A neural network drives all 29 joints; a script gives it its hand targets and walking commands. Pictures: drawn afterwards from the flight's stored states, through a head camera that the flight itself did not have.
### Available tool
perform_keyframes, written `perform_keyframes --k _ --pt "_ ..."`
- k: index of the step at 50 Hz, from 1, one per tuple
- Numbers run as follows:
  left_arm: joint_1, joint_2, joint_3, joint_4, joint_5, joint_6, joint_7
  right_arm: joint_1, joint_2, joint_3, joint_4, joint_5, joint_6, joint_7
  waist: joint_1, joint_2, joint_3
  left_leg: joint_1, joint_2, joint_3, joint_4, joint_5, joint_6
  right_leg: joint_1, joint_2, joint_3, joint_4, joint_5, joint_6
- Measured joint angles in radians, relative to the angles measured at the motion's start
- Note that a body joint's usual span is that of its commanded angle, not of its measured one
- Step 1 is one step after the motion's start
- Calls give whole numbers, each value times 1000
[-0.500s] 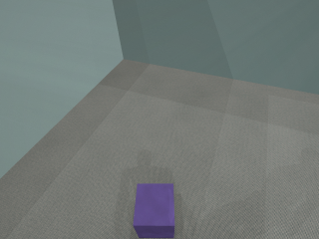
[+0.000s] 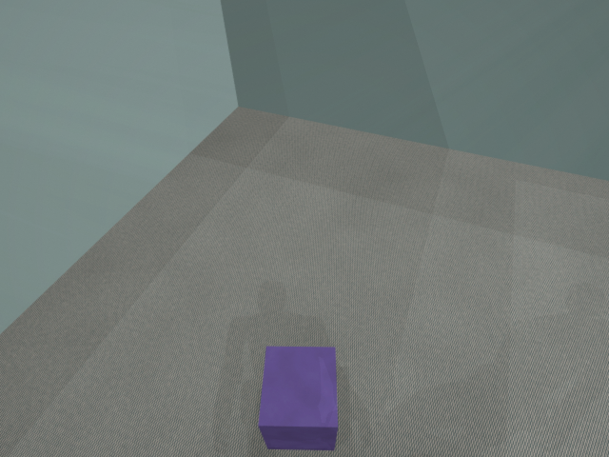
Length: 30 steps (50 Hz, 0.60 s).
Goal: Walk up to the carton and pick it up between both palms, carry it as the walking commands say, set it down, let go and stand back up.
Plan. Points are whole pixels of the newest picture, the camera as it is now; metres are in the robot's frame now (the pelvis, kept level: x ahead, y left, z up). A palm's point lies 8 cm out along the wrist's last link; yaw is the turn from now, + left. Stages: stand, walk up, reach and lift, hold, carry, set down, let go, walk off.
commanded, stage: stand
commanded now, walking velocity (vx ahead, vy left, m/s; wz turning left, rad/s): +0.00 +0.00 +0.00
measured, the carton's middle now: (300, 399) +0.42 +0.06 -0.65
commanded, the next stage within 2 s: reach and lift in 0.20 s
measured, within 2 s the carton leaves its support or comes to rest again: neither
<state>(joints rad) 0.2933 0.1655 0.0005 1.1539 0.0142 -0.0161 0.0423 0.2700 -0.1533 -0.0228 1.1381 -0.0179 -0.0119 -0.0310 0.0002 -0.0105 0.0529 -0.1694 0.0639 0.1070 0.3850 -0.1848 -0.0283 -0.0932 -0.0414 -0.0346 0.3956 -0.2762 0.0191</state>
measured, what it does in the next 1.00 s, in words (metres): lowers itself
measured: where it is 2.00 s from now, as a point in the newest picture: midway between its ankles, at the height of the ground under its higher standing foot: outside the picture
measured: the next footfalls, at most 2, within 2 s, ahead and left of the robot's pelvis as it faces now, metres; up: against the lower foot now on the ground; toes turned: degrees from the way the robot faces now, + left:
none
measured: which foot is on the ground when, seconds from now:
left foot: down 0.00-1.00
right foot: down 0.00-1.00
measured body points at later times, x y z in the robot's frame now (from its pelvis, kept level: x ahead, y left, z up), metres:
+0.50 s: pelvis -0.01 +0.01 -0.02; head +0.05 +0.02 +0.43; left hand +0.16 +0.24 -0.14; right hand +0.16 -0.21 -0.14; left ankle +0.01 +0.13 -0.74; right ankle -0.04 -0.13 -0.74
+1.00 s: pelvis -0.08 +0.01 -0.07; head +0.06 +0.02 +0.35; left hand +0.19 +0.24 -0.18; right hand +0.19 -0.19 -0.18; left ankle +0.01 +0.13 -0.74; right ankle -0.04 -0.13 -0.74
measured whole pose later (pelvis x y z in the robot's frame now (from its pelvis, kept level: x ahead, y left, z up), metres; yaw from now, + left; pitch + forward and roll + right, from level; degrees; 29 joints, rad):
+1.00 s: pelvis -0.08 +0.01 -0.07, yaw +1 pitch +15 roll -1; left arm -0.25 0.23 0.10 0.53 0.03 0.53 -0.05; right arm -0.23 -0.12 -0.10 0.47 0.00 0.53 -0.02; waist -0.02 0.00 0.04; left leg -0.92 0.06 0.03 0.97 -0.30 0.00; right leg -0.84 -0.04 -0.02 1.00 -0.42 0.03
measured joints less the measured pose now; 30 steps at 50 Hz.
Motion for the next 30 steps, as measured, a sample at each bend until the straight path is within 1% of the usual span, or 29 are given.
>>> perform_keyframes --k 10,11,13,15,17,20,22,23,24,26,30 --pt "8 -2 1 1 1 0 -1 7 -6 0 0 -1 -1 0 -1 -1 1 -6 -7 -1 -1 5 6 -5 -7 -1 0 4 6" --pt "20 3 -14 -37 -30 16 1 19 -11 15 -37 24 14 0 2 -4 -36 -57 -12 -5 32 -22 16 -62 -6 8 41 -24 -1" --pt "2 22 -46 -214 -75 104 13 -20 -30 35 -151 66 88 -2 4 -8 -65 -165 -20 -18 136 -73 34 -173 -7 24 149 -50 -10" --pt "-114 41 -64 -333 -97 225 16 -118 -60 42 -253 83 201 1 2 -1 -60 -240 -22 -31 219 -75 32 -248 -11 21 246 -91 -1" --pt "-251 59 -57 -401 -104 370 10 -243 -87 47 -323 89 335 6 -1 -6 -50 -285 -29 -34 268 -85 26 -296 -21 22 307 -114 3" --pt "-383 68 -43 -460 -106 564 6 -367 -98 45 -393 79 519 8 -1 -6 -66 -335 -32 -34 279 -86 27 -345 -23 23 316 -110 11" --pt "-395 63 -38 -498 -90 643 1 -382 -80 35 -424 71 600 16 -1 -4 -84 -354 -29 -35 256 -74 33 -361 -18 22 284 -91 9" --pt "-381 58 -34 -517 -78 663 -4 -370 -65 28 -443 62 623 23 -1 -4 -91 -358 -27 -36 240 -67 33 -363 -15 21 262 -80 8" --pt "-358 50 -29 -537 -65 669 -11 -348 -47 18 -465 46 632 32 -1 -4 -93 -357 -25 -35 222 -59 33 -360 -12 20 240 -69 6" --pt "-300 35 -19 -576 -38 652 -28 -291 -13 -4 -511 8 620 49 1 -6 -91 -362 -21 -34 199 -49 32 -364 -7 22 210 -53 5" --pt "-226 12 4 -648 -3 578 -56 -210 17 -34 -590 -36 549 76 4 -1 -76 -451 -14 -39 258 -65 28 -446 -2 20 259 -66 10"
